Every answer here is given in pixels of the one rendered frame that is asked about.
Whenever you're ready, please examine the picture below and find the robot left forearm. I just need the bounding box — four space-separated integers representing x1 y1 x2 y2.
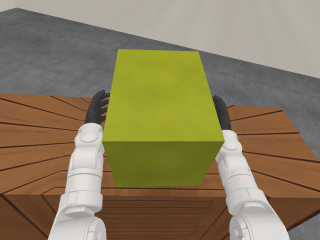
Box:
48 123 105 240

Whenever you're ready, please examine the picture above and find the robot right upper arm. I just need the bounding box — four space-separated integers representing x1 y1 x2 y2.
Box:
229 212 289 240

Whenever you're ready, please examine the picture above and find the carton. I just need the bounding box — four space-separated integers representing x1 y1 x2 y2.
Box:
102 49 225 187

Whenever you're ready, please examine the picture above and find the robot left upper arm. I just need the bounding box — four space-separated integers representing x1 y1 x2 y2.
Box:
48 216 107 240

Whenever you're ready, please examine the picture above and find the left robot hand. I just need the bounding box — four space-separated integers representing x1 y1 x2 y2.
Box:
84 89 111 125

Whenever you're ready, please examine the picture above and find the pedestal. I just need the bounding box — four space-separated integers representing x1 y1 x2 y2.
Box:
0 93 320 240

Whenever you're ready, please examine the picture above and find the robot right forearm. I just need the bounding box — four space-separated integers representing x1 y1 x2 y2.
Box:
215 130 290 240

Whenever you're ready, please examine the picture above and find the right robot hand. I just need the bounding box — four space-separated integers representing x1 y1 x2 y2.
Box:
212 95 232 131

